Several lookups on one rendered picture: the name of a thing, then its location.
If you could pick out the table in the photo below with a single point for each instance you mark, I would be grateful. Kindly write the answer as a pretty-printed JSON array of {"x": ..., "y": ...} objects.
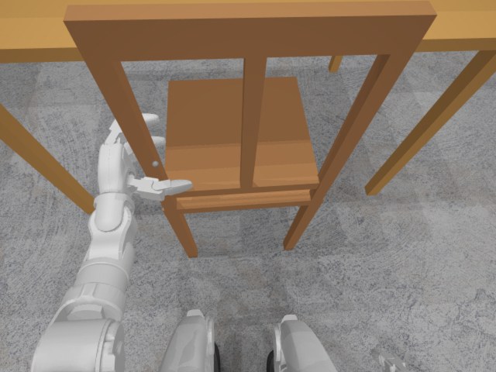
[{"x": 34, "y": 31}]

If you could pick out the robot left forearm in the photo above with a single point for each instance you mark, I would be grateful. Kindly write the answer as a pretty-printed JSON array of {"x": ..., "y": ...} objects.
[{"x": 100, "y": 287}]

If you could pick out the left robot upper arm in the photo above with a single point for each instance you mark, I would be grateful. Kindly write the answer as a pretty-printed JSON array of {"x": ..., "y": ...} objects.
[{"x": 87, "y": 345}]

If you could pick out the left robot thigh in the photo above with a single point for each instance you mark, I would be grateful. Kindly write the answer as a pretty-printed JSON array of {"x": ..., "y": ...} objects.
[{"x": 191, "y": 342}]

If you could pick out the robot left hand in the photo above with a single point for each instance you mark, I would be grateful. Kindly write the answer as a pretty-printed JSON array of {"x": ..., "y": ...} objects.
[{"x": 115, "y": 161}]

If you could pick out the robot right hand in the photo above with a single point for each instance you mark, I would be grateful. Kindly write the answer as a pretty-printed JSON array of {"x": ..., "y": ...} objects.
[{"x": 391, "y": 363}]

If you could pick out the chair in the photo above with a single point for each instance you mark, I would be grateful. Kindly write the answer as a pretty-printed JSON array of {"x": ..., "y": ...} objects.
[{"x": 244, "y": 143}]

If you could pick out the robot right shin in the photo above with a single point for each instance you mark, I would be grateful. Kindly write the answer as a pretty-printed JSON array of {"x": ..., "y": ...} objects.
[{"x": 277, "y": 367}]

